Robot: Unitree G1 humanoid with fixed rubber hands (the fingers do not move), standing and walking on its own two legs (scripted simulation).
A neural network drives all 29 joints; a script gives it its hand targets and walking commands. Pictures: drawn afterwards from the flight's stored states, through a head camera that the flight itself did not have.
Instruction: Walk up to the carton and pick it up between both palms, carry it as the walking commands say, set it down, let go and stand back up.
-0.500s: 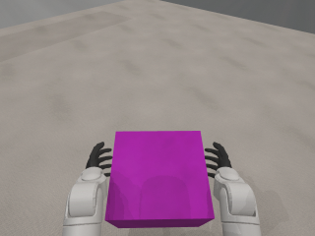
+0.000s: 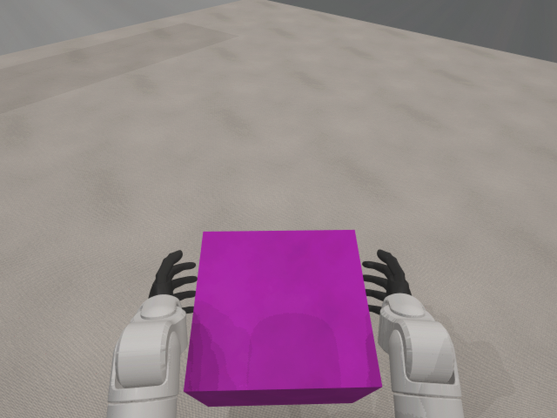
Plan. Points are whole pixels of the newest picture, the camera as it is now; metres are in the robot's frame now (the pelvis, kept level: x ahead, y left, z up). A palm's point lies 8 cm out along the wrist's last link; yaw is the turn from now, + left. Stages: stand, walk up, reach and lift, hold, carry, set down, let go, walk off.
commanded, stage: carry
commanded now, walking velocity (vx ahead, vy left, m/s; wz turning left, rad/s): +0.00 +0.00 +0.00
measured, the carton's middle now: (280, 319) +0.30 +0.00 -0.01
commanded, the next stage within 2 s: hold in 0.72 s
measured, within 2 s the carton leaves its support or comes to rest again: neither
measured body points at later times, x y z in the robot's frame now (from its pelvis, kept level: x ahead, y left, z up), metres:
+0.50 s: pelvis +0.01 -0.01 +0.00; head -0.01 +0.00 +0.45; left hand +0.29 +0.16 +0.07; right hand +0.29 -0.16 +0.08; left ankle +0.03 +0.09 -0.73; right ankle -0.03 -0.10 -0.73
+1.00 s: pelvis -0.01 -0.01 +0.01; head -0.03 +0.00 +0.46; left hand +0.26 +0.16 +0.04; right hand +0.26 -0.16 +0.04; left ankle +0.03 +0.11 -0.73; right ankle -0.03 -0.11 -0.73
